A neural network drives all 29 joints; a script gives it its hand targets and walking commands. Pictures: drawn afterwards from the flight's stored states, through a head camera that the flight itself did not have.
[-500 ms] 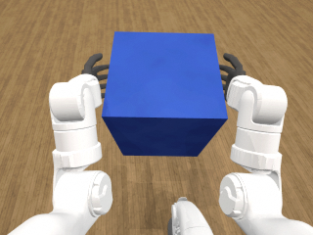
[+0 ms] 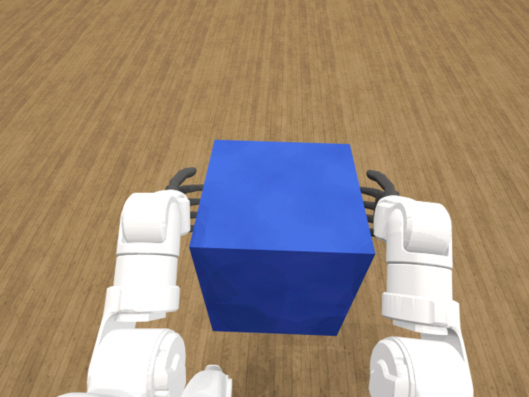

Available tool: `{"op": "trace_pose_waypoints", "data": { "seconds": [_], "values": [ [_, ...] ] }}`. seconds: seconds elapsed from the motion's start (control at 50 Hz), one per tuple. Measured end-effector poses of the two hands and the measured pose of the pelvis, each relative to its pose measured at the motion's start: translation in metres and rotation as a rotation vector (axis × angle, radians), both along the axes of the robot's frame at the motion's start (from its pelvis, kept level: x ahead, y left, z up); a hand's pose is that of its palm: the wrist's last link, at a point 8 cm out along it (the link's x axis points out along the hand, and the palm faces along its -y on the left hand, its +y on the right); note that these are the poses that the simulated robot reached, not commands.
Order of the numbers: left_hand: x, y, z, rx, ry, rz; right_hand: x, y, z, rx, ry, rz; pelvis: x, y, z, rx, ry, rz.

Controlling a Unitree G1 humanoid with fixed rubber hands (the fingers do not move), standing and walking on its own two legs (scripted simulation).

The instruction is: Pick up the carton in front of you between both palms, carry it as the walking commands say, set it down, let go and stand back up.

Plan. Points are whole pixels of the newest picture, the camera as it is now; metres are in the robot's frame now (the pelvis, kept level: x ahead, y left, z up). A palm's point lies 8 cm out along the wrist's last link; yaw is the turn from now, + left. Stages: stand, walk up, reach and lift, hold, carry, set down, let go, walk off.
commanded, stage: carry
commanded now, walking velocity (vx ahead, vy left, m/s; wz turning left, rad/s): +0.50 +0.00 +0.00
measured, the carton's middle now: (278, 241) +0.35 +0.01 +0.01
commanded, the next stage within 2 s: none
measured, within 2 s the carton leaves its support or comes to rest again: neither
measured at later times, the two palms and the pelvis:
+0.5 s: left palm (203, 104) +0.58 +0.16 +0.10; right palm (366, 113) +0.57 -0.14 +0.11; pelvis +0.31 +0.03 +0.00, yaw -3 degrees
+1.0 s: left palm (237, 38) +0.86 +0.13 +0.09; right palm (363, 41) +0.86 -0.17 +0.09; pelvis +0.60 -0.02 +0.00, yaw +0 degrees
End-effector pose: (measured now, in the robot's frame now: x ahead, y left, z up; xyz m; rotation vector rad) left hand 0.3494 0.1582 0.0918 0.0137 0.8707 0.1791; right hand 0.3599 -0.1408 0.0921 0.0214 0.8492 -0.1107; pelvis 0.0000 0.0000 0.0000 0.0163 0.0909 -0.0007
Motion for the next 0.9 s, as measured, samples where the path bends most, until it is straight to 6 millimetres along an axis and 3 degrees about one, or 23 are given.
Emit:
{"op": "trace_pose_waypoints", "data": {
  "seconds": [0.1,0.22,0.34,0.5,0.56,0.64,0.76,0.9],
  "values": [
    [0.051,0.000,-0.011,-0.043,-0.052,-0.011,0.041,0.001,-0.013,0.026,-0.049,-0.057,0.064,0.015,0.002,-0.001,0.009,-0.006],
    [0.113,0.016,-0.020,-0.089,-0.165,-0.017,0.093,0.018,-0.015,0.030,-0.163,-0.114,0.151,0.036,-0.014,0.008,0.000,-0.038],
    [0.152,0.020,-0.017,-0.075,-0.124,-0.051,0.127,0.021,-0.010,-0.016,-0.122,-0.105,0.217,0.043,0.001,-0.028,0.003,-0.059],
    [0.232,0.002,0.010,-0.061,-0.203,-0.062,0.207,0.004,0.017,-0.018,-0.202,-0.099,0.313,0.025,0.003,-0.028,-0.016,-0.052],
    [0.269,-0.011,0.009,-0.045,-0.213,-0.058,0.246,-0.009,0.011,-0.005,-0.211,-0.093,0.356,0.012,-0.006,-0.018,-0.030,-0.044],
    [0.321,-0.030,-0.007,-0.013,-0.196,-0.050,0.303,-0.028,-0.012,0.018,-0.193,-0.078,0.410,-0.009,-0.025,-0.032,-0.043,-0.018],
    [0.365,-0.034,-0.027,-0.010,-0.060,0.001,0.362,-0.033,-0.031,0.025,-0.057,-0.036,0.462,-0.026,-0.009,-0.011,-0.027,0.005],
    [0.437,-0.033,-0.013,-0.018,-0.107,0.014,0.437,-0.032,-0.015,0.005,-0.105,-0.011,0.535,-0.029,0.006,0.002,-0.011,-0.004]
  ]
}}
